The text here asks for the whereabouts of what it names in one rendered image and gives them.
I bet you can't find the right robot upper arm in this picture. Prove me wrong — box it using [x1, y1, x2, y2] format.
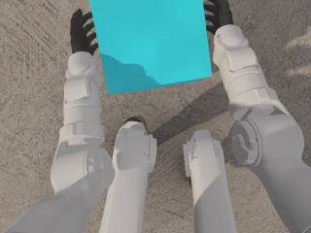
[231, 114, 311, 233]

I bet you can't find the robot left forearm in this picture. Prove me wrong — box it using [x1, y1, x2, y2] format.
[51, 51, 105, 179]

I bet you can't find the robot right hand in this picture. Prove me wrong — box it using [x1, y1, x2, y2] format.
[203, 0, 234, 36]

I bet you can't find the robot right forearm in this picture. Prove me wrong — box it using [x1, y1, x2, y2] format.
[212, 24, 304, 149]

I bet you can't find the robot left hand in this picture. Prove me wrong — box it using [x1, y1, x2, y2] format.
[70, 9, 99, 56]

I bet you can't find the left robot upper arm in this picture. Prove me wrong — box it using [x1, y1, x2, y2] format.
[3, 146, 116, 233]

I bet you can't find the right robot thigh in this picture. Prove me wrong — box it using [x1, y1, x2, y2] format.
[183, 137, 237, 233]

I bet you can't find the right robot shin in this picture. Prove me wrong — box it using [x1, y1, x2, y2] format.
[190, 130, 225, 165]

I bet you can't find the carton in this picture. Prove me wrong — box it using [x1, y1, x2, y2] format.
[89, 0, 212, 94]

